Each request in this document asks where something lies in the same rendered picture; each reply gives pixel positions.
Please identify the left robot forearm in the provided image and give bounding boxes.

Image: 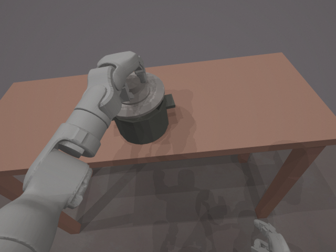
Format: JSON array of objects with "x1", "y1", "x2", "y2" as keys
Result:
[{"x1": 23, "y1": 61, "x2": 126, "y2": 192}]

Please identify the table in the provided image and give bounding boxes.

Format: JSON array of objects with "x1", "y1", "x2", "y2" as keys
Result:
[{"x1": 0, "y1": 52, "x2": 336, "y2": 234}]

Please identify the pot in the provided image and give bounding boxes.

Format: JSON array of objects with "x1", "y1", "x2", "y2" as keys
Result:
[{"x1": 112, "y1": 94, "x2": 175, "y2": 144}]

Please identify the robot right hand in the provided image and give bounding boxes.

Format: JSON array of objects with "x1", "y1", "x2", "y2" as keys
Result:
[{"x1": 251, "y1": 219, "x2": 291, "y2": 252}]

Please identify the robot left hand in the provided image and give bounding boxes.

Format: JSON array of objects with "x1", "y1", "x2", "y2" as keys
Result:
[{"x1": 97, "y1": 51, "x2": 146, "y2": 102}]

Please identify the left robot upper arm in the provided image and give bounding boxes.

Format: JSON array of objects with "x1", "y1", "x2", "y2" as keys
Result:
[{"x1": 0, "y1": 148, "x2": 92, "y2": 252}]

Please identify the lid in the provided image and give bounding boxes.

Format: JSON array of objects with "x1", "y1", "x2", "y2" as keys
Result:
[{"x1": 116, "y1": 72, "x2": 165, "y2": 119}]

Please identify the knob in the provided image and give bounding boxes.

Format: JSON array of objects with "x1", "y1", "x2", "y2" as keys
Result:
[{"x1": 126, "y1": 75, "x2": 142, "y2": 95}]

